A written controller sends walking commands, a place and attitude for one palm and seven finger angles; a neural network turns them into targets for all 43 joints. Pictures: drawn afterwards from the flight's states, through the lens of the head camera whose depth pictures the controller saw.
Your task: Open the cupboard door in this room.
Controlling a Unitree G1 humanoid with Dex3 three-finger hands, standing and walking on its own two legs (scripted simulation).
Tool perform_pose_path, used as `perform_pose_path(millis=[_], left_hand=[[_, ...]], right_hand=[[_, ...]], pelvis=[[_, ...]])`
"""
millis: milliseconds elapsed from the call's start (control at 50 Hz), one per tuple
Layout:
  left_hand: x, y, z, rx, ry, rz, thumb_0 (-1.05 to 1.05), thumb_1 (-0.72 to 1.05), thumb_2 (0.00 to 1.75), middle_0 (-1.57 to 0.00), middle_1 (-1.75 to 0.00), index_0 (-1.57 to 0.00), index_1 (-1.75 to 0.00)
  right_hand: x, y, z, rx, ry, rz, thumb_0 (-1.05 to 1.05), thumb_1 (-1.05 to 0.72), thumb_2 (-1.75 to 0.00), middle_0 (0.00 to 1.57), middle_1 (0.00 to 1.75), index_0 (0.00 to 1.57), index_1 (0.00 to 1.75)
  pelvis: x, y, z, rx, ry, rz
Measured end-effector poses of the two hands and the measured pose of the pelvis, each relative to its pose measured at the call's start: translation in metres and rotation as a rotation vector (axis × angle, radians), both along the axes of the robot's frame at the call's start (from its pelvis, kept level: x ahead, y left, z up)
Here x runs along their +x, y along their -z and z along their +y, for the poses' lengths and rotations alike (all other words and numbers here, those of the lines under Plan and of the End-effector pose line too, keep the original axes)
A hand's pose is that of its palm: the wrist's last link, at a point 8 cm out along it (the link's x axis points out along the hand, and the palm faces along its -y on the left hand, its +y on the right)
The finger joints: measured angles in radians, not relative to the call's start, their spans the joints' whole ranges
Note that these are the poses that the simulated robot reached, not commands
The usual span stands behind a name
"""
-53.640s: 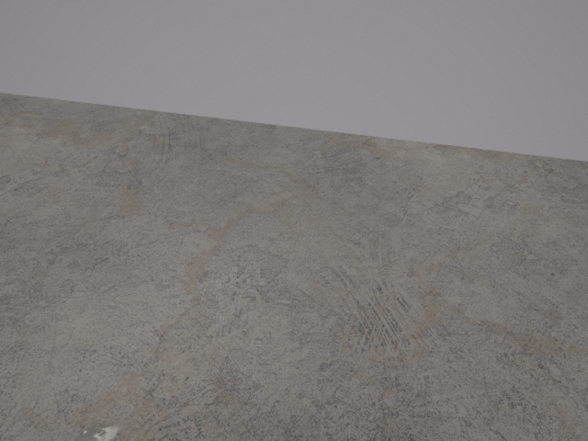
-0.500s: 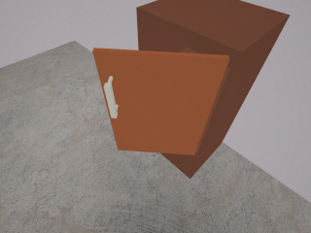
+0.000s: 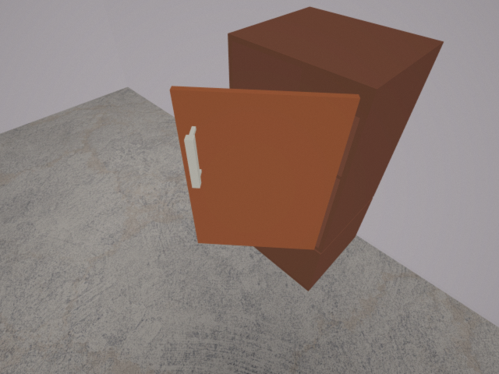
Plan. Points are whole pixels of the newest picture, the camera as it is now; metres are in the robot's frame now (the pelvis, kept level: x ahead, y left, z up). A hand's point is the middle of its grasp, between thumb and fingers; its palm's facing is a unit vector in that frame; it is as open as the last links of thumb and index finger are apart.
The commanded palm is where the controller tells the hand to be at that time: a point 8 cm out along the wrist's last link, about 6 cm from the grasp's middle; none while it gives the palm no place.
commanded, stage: come to a stop and stand still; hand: left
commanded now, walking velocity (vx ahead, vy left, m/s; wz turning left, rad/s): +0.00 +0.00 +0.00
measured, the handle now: (194, 157) +0.61 +0.17 -0.01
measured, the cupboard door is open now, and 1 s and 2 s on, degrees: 41 41 41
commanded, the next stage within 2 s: look again from close up in 0.30 s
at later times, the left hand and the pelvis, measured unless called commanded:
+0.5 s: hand out of the picture -0.02 +0.18 -0.18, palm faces +0.02 -0.98 -0.18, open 7.3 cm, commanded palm none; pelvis -0.01 +0.01 +0.00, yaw +0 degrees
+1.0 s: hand out of the picture -0.02 +0.18 -0.17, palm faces +0.03 -0.98 -0.18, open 7.3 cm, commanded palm none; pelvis +0.01 +0.01 +0.01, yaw +0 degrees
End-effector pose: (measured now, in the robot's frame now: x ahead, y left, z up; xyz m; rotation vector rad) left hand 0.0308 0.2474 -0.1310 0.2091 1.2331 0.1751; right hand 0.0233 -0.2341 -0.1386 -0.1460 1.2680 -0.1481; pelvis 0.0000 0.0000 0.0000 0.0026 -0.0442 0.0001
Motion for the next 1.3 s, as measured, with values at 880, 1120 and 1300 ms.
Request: perform_pose_path(millis=[880, 1120, 1300], left_hand=[[-0.053, 0.012, -0.018, -0.078, -0.049, 0.160, 0.00, 0.91, 0.90, -0.20, -0.30, -0.20, -0.30], [-0.041, 0.011, -0.028, -0.091, -0.046, 0.175, 0.00, 0.91, 0.90, -0.20, -0.30, -0.20, -0.30], [-0.027, 0.015, -0.041, -0.114, -0.063, 0.197, 0.00, 0.91, 0.90, -0.20, -0.30, -0.20, -0.30]], right_hand=[[-0.013, 0.000, 0.024, 0.017, 0.036, 0.068, 0.01, -0.92, -0.90, 0.20, 0.30, 0.20, 0.29], [-0.008, 0.001, 0.022, 0.024, 0.044, 0.093, 0.01, -0.91, -0.90, 0.20, 0.30, 0.20, 0.29], [0.002, 0.004, 0.014, 0.022, 0.072, 0.116, 0.01, -0.91, -0.90, 0.20, 0.30, 0.20, 0.29]], pelvis=[[0.001, -0.004, 0.013, -0.002, 0.002, 0.017], [0.016, -0.006, 0.007, 0.000, 0.010, 0.014], [0.044, -0.002, -0.002, -0.001, 0.021, 0.023]])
